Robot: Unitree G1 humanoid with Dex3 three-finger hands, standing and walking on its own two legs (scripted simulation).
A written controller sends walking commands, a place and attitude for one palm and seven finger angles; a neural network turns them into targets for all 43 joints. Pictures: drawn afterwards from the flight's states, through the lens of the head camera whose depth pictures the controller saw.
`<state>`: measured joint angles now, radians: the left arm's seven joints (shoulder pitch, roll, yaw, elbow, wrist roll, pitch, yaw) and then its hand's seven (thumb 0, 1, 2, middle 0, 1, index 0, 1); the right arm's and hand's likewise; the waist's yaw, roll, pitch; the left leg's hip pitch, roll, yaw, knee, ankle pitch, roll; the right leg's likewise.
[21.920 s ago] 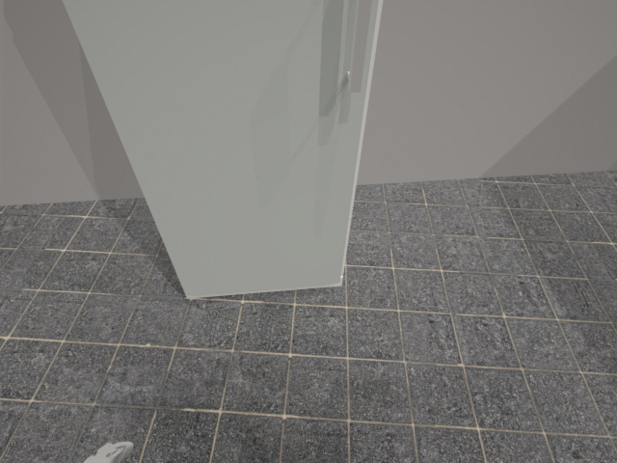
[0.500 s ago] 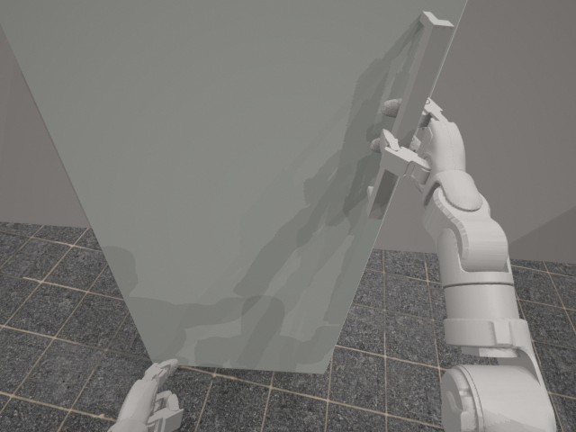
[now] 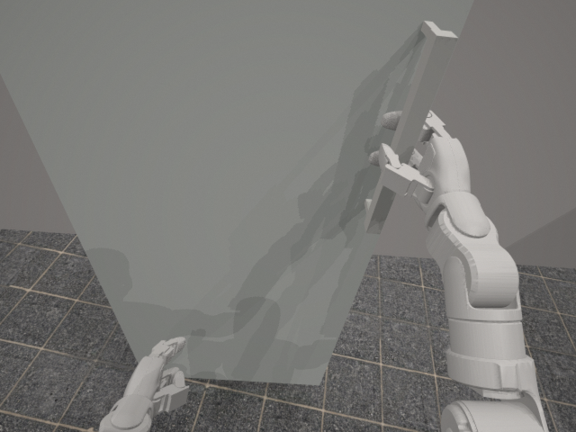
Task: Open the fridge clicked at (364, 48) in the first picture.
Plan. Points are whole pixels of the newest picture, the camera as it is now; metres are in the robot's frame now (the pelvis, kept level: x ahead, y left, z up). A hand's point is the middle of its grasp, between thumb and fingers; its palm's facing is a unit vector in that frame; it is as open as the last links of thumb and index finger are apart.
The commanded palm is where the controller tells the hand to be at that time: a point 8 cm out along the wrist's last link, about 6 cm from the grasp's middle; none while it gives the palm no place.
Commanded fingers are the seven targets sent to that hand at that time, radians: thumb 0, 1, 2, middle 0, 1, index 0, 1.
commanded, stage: pull the door a little, standing still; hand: right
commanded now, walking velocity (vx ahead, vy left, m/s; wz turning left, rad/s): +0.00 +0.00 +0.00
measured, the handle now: (396, 142) +0.43 -0.11 +0.24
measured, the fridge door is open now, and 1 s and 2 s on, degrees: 1 25 50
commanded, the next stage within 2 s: walk backward, drawing the door open in 0.18 s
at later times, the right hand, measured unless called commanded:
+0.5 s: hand (388, 252) +0.24 -0.07 +0.22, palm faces -0.10 +0.97 -0.21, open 7.4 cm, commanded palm +0.22 -0.13 +0.23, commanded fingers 0.00 -0.90 -0.90 0.45 1.40 0.45 1.40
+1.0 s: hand (358, 329) +0.16 -0.03 +0.22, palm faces +0.02 +0.97 -0.26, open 7.9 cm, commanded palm +0.13 -0.08 +0.23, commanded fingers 0.00 -0.90 -0.90 0.45 1.40 0.45 1.40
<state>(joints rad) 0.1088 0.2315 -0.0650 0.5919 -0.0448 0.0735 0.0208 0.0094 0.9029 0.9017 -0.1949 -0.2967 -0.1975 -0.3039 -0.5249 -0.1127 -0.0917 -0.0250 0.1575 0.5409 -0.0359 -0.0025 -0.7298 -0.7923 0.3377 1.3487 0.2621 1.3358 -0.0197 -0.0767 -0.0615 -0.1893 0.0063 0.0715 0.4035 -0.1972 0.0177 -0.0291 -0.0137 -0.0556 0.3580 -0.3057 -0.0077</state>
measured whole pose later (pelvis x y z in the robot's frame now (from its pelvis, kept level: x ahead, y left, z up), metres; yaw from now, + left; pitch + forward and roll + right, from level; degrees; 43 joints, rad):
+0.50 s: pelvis -0.02 +0.00 +0.00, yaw +0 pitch +2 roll +0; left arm 0.07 0.20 -0.04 0.49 0.01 0.14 0.02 0.01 0.90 0.90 -0.20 -0.30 -0.20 -0.30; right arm 0.00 -0.21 0.09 -0.60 0.05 0.12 -0.04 -0.08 -0.61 -0.74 0.41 1.39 0.17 1.19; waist 0.01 -0.06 0.00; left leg -0.30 0.01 0.07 0.46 -0.18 0.02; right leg -0.16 -0.01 -0.01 0.45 -0.32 0.00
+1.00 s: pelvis -0.13 +0.07 +0.00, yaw -10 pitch +1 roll +1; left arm 0.18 0.13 -0.01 0.60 0.01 -0.02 0.02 0.01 0.90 0.90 -0.19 -0.30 -0.20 -0.30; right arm -0.14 -0.23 0.09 -0.50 -0.03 -0.02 -0.05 -0.13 -0.62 -0.72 0.45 1.40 0.09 1.10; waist 0.08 -0.06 0.14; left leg -0.56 -0.04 0.00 1.05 -0.35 0.01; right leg -0.28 -0.02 0.14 0.45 -0.18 0.03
